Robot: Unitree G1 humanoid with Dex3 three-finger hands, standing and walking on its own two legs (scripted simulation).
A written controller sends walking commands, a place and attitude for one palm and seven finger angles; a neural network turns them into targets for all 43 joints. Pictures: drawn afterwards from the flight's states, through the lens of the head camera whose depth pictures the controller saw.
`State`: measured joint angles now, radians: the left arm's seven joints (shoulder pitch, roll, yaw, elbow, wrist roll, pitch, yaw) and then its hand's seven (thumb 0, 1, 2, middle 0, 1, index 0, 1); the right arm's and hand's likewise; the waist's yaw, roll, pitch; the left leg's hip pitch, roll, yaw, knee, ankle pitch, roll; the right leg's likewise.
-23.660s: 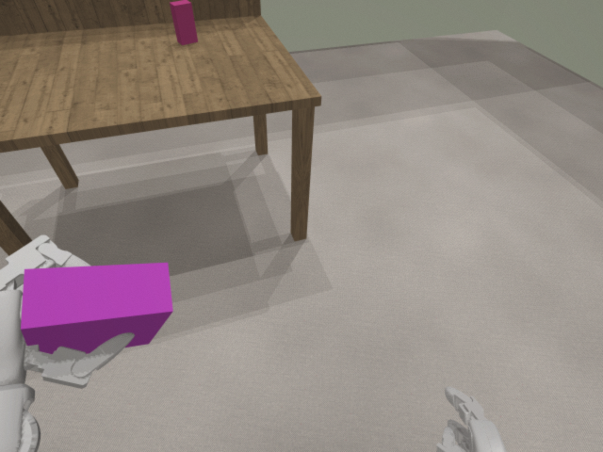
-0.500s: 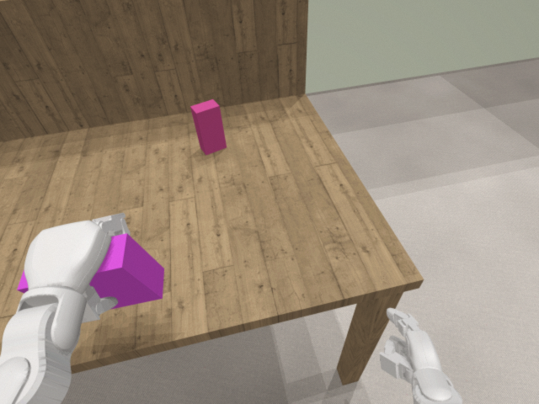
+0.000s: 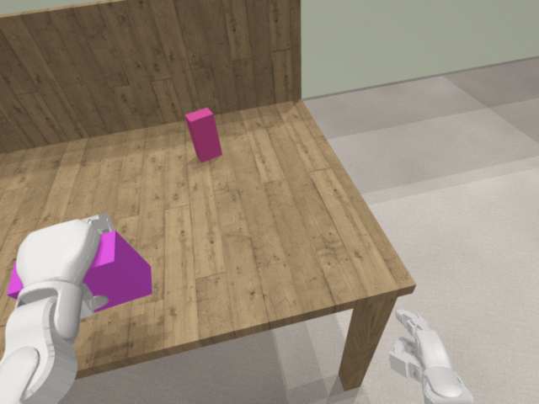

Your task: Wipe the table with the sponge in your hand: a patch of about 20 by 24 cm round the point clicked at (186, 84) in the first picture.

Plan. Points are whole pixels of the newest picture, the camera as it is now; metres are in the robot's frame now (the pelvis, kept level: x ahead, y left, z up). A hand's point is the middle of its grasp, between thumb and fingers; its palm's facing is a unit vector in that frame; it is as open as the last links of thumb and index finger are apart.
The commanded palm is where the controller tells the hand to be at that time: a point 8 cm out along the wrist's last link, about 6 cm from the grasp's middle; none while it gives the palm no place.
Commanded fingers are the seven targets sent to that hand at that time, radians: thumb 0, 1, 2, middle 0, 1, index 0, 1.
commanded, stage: turn the palm down, sponge in hand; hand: left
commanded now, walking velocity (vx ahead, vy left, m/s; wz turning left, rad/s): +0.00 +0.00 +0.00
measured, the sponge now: (95, 283) +0.22 +0.31 +0.07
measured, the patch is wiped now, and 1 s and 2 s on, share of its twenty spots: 0.00 0.00 0.00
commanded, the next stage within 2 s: move the sponge above the wiping area in 0.04 s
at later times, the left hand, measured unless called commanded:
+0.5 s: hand (109, 280) +0.23 +0.28 +0.09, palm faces -0.02 -0.09 -1.00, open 9.2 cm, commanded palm +0.20 +0.27 +0.15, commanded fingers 0.00 0.10 1.30 -1.20 -1.60 -1.20 -1.60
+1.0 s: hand (131, 282) +0.24 +0.27 +0.06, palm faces -0.05 -0.11 -0.99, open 9.2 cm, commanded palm +0.22 +0.26 +0.14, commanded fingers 0.00 0.10 1.30 -1.20 -1.60 -1.20 -1.60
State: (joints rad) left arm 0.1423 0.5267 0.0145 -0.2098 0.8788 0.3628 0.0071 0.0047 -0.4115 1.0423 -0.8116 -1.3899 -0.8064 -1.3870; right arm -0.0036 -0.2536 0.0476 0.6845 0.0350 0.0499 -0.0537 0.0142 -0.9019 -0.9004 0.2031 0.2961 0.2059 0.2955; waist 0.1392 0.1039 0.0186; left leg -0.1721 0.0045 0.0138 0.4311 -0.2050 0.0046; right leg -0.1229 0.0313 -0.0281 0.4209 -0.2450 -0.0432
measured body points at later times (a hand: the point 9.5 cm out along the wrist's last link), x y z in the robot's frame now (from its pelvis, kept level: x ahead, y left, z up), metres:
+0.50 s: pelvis +0.00 -0.01 +0.00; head -0.01 -0.06 +0.45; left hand +0.22 +0.28 +0.14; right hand +0.25 -0.22 -0.09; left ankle +0.02 +0.12 -0.74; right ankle -0.01 -0.09 -0.74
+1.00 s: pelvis +0.00 +0.00 +0.00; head -0.01 -0.04 +0.45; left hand +0.24 +0.27 +0.12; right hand +0.25 -0.20 -0.09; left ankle +0.02 +0.12 -0.74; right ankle -0.01 -0.09 -0.74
